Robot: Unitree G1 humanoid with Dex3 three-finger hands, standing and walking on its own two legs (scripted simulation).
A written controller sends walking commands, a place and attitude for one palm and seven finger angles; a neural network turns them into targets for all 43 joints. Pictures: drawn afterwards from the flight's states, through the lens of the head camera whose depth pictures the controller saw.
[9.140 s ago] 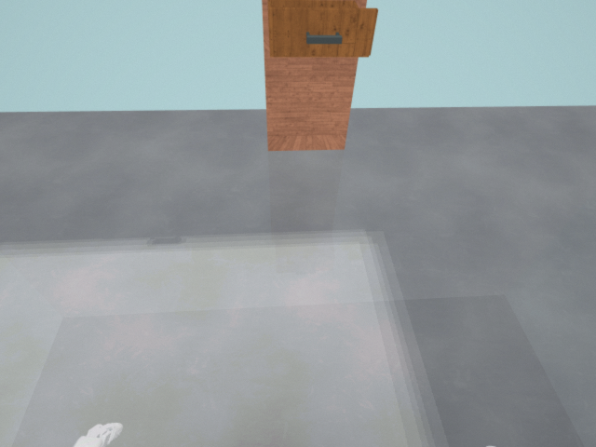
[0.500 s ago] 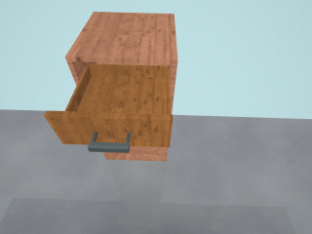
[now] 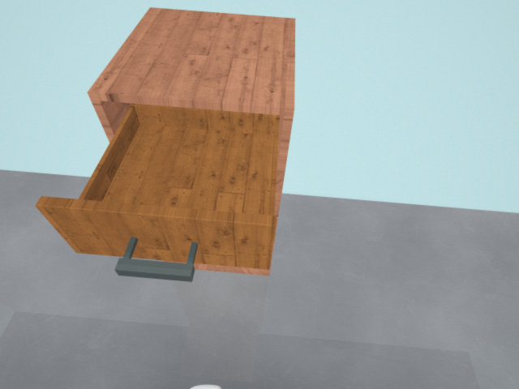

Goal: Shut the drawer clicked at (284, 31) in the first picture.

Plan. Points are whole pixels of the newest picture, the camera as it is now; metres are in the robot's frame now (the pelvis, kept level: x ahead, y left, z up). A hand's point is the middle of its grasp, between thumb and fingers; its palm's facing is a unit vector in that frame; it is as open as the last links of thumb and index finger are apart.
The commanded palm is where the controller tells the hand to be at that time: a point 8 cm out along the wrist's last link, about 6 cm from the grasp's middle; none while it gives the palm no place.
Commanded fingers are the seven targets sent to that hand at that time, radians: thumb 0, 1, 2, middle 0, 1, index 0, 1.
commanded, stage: come to a stop and stand still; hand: left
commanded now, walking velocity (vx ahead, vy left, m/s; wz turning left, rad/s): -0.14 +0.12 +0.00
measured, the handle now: (159, 257) +0.31 +0.21 -0.03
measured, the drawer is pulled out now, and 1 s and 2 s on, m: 0.28 0.28 0.24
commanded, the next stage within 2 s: look again from close up in 0.82 s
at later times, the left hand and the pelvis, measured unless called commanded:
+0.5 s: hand out of the picture +0.06 +0.17 -0.16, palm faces +0.00 -0.97 -0.24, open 7.3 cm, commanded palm none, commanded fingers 0.00 0.90 0.90 -0.20 -0.30 -0.20 -0.30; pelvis +0.01 -0.02 +0.01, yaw -2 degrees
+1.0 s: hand out of the picture +0.03 +0.17 -0.17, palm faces +0.00 -0.98 -0.21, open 7.4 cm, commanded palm none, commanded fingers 0.00 0.90 0.90 -0.20 -0.30 -0.20 -0.30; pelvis +0.01 +0.00 +0.00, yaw -1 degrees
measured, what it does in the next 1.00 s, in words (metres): steps on the spot: left foot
